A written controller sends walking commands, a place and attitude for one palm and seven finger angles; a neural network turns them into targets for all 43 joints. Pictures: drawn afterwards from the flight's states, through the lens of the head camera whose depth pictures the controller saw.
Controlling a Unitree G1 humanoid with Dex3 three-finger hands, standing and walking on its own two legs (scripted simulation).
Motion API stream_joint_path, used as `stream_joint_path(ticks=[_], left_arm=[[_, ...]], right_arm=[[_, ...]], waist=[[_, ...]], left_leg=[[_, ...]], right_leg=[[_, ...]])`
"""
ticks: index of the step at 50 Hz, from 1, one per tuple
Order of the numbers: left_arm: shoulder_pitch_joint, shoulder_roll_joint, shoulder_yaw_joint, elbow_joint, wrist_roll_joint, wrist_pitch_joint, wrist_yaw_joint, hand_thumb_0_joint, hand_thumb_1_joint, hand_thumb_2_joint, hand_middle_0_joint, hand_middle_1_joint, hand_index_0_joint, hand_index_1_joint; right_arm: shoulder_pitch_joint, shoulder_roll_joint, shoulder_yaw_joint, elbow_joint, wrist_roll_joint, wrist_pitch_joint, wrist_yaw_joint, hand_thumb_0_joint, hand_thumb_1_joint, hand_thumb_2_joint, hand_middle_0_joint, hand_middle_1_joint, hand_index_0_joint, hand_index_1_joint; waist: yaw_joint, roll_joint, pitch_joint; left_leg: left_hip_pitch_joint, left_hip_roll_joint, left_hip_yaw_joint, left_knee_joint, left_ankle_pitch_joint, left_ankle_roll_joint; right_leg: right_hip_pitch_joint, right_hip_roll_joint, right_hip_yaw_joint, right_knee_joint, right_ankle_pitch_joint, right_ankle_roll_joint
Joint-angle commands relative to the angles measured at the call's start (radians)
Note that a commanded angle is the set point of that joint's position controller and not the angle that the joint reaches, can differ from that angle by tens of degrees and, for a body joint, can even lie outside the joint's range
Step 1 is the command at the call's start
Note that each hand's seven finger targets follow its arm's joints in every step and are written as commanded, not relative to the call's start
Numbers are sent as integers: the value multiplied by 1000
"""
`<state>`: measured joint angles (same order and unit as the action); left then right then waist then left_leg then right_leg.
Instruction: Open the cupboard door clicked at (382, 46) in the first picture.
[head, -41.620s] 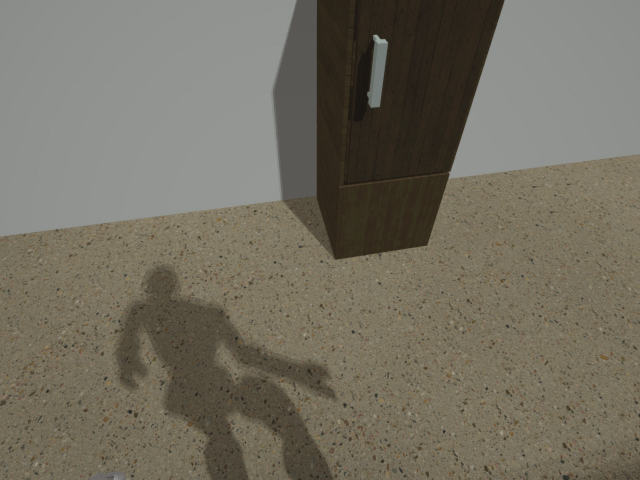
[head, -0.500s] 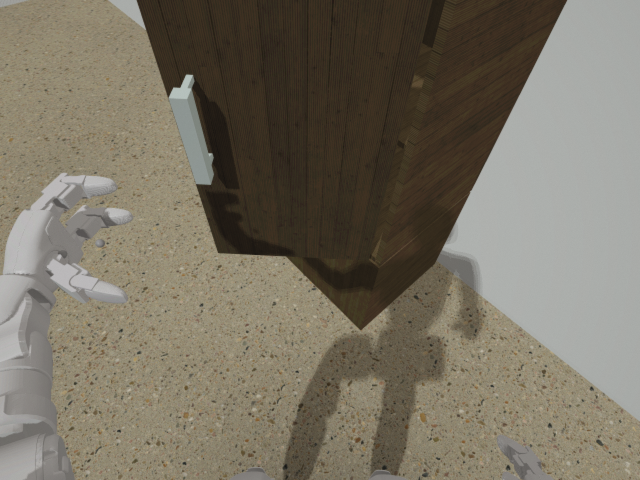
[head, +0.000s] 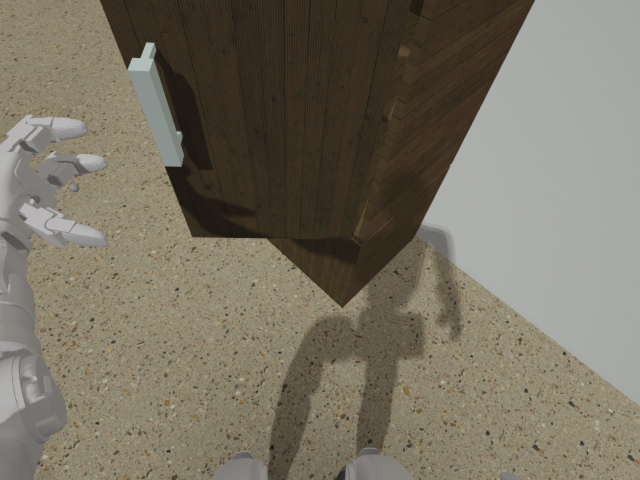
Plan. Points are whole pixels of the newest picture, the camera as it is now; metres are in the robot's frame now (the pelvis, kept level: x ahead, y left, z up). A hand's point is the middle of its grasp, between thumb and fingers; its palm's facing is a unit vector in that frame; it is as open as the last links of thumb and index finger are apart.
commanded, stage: move the hooked fingers beside the handle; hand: left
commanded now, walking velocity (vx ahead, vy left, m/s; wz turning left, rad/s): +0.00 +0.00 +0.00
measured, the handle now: (162, 108) +0.59 +0.21 +0.08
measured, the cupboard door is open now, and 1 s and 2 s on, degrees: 46 46 46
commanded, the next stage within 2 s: slide the fingers in behind the handle in 1.72 s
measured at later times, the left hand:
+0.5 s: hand (90, 140) +0.51 +0.28 +0.10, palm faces +0.00 -1.00 +0.01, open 14.0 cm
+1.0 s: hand (94, 131) +0.54 +0.29 +0.09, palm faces +0.00 -1.00 -0.01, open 14.0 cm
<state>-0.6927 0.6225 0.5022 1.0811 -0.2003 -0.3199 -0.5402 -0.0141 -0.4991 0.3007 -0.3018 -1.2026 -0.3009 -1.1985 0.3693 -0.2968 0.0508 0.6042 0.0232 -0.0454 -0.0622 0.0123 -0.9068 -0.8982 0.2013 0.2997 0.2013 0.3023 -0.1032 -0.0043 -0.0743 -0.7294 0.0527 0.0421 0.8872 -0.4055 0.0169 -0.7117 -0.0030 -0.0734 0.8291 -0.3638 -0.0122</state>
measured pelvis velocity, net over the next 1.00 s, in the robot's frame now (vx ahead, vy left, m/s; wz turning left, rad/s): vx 0.02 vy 0.02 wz -0.04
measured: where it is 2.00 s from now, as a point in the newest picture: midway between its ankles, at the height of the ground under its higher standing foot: outside the picture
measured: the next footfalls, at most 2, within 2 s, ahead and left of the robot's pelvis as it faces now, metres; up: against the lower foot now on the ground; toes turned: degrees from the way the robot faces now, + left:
none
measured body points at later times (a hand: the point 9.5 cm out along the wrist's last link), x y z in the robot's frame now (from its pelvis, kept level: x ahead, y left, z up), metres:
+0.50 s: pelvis +0.00 +0.00 -0.01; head +0.13 +0.03 +0.42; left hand +0.50 +0.33 +0.10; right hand -0.02 -0.27 -0.11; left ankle +0.01 +0.11 -0.69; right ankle +0.02 -0.12 -0.69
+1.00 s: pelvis +0.02 +0.02 -0.01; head +0.17 +0.05 +0.41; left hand +0.53 +0.34 +0.09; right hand -0.02 -0.25 -0.10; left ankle +0.01 +0.11 -0.69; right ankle +0.02 -0.12 -0.69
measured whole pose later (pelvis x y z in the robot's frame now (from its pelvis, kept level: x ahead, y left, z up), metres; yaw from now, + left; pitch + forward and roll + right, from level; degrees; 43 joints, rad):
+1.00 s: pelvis +0.02 +0.02 -0.01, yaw -2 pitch +23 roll -5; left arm -0.96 0.82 0.56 1.22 -0.08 -0.27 -0.51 -0.01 -0.50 0.30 -0.30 -1.20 -0.30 -1.20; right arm 0.46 -0.28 0.07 0.59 -0.01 0.11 -0.02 0.01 -0.91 -0.90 0.20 0.30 0.20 0.30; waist -0.21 0.01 -0.08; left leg -0.92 0.08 0.03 0.97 -0.46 0.03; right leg -0.88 0.02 -0.07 0.84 -0.37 0.01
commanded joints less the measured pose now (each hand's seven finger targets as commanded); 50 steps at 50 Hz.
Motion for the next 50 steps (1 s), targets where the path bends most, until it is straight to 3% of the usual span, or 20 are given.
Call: stream_joint_path(ticks=[1,3,5,6,7,10,13,17,19,23,24,25,31,33,34,39,40,42,46,50], left_arm=[[-428,340,41,-159,-8,-66,2,0,-500,300,-300,-1200,-300,-1200],[-441,373,59,-142,1,-66,6,0,-500,300,-300,-1200,-300,-1200],[-488,367,41,-141,8,-70,5,0,-500,300,-300,-1200,-300,-1200],[-504,345,19,-121,12,-66,6,0,-500,300,-300,-1200,-300,-1200],[-520,381,43,-110,17,-66,11,0,-500,300,-300,-1200,-300,-1200],[-568,405,42,-87,26,-63,9,0,-500,300,-300,-1200,-300,-1200],[-620,418,26,-56,48,-53,17,0,-500,300,-300,-1200,-300,-1200],[-657,467,45,-40,65,-52,21,0,-500,300,-300,-1200,-300,-1200],[-659,472,48,-12,65,-46,20,0,-500,300,-300,-1200,-300,-1200],[-714,552,68,30,94,-23,23,0,-500,300,-300,-1200,-300,-1200],[-718,568,80,35,93,-25,22,0,-500,300,-300,-1200,-300,-1200],[-741,581,77,1,100,-30,22,0,-500,300,-300,-1200,-300,-1200],[-796,572,57,43,113,-9,22,0,-500,300,-300,-1200,-300,-1200],[-746,588,72,74,120,6,18,0,-500,300,-300,-1200,-300,-1200],[-746,610,89,51,117,-1,16,0,-500,300,-300,-1200,-300,-1200],[-706,592,101,4,105,-6,15,0,-500,300,-300,-1200,-300,-1200],[-688,618,125,-10,104,-8,16,0,-500,300,-300,-1200,-300,-1200],[-676,585,111,-50,102,-14,17,0,-500,300,-300,-1200,-300,-1200],[-687,538,83,-68,96,-19,24,0,-500,300,-300,-1200,-300,-1200],[-652,487,77,-137,75,-29,34,0,-500,300,-300,-1200,-300,-1200]], right_arm=[[109,-182,-70,-78,-2,-6,-7,0,-900,-900,200,300,200,300],[118,-187,-72,-77,-3,2,-7,0,-900,-900,200,300,200,300],[124,-186,-69,-74,-6,11,-7,0,-900,-900,200,300,200,300],[129,-186,-67,-71,-5,14,-5,0,-900,-900,200,300,200,300],[137,-191,-69,-64,-8,18,-6,0,-900,-900,200,300,200,300],[151,-195,-66,-59,-8,29,-8,0,-900,-900,200,300,200,300],[164,-199,-62,-50,-10,36,-8,0,-900,-900,200,300,200,300],[191,-202,-59,-48,-16,51,-8,0,-900,-900,200,300,200,300],[202,-203,-56,-50,-17,59,-7,0,-900,-900,200,300,200,300],[216,-210,-48,-48,-17,74,-7,0,-900,-900,200,300,200,300],[222,-209,-44,-56,-19,77,-9,0,-900,-900,200,300,200,300],[228,-212,-46,-53,-20,82,-8,0,-900,-900,200,300,200,300],[262,-217,-44,-39,-28,103,-2,0,-900,-900,200,300,200,300],[271,-216,-41,-44,-28,108,0,0,-900,-900,200,300,200,300],[275,-218,-40,-48,-31,111,0,0,-900,-900,200,300,200,300],[286,-214,-49,-56,-35,127,11,0,-900,-900,200,300,200,300],[286,-219,-55,-56,-36,129,13,0,-900,-900,200,300,200,300],[285,-212,-56,-60,-37,135,22,0,-900,-900,200,300,200,300],[282,-208,-59,-49,-36,147,27,0,-900,-900,200,300,200,300],[280,-201,-70,-48,-39,150,35,0,-900,-900,200,300,200,300]], waist=[[-4,125,-370],[-3,116,-383],[-12,161,-397],[-26,147,-380],[-27,136,-377],[-42,146,-404],[-62,153,-378],[-62,198,-434],[-70,178,-443],[-87,172,-420],[-80,182,-424],[-83,208,-469],[-118,232,-476],[-107,212,-470],[-92,243,-492],[-90,240,-511],[-82,232,-534],[-75,288,-552],[-85,299,-508],[-72,323,-566]], left_leg=[[220,-30,-64,-99,302,14],[204,-29,-66,-94,291,15],[227,-27,-73,-88,316,11],[223,-26,-73,-86,294,13],[209,-23,-77,-83,290,14],[200,-23,-75,-68,298,16],[175,-20,-79,-62,260,18],[199,-19,-85,-45,319,15],[187,-18,-81,-33,334,18],[110,-16,-77,-22,282,25],[110,-17,-77,-20,297,23],[142,-13,-81,-17,328,21],[193,-1,-98,3,378,17],[153,-4,-90,4,370,20],[179,-6,-96,2,408,14],[219,1,-96,12,491,11],[234,4,-100,12,507,10],[277,4,-98,13,547,5],[328,11,-114,9,587,-6],[418,17,-123,12,697,-20]], right_leg=[[140,42,49,-72,260,-10],[145,41,51,-71,252,-9],[116,44,48,-61,254,-12],[93,45,46,-67,233,-9],[93,45,47,-66,227,-9],[91,46,54,-60,240,-8],[55,45,54,-64,199,-5],[48,49,52,-48,231,-7],[51,54,51,-43,247,-8],[55,52,61,-49,222,0],[60,57,57,-41,233,-5],[57,55,56,-36,251,-2],[-25,63,40,-36,247,0],[1,64,40,-36,256,0],[8,65,35,-25,277,-7],[-1,74,26,-19,330,-8],[9,74,25,-20,337,-5],[-8,75,23,-21,344,-6],[-61,78,11,-29,314,-6],[-55,82,7,-34,346,-8]])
